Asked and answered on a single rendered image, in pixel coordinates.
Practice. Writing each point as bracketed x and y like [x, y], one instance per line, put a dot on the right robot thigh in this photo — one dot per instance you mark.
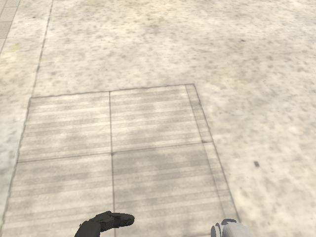
[230, 229]

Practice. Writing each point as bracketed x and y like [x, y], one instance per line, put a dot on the robot left hand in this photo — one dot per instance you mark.
[103, 222]

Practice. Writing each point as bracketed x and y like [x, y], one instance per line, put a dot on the right robot shin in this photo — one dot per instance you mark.
[228, 220]

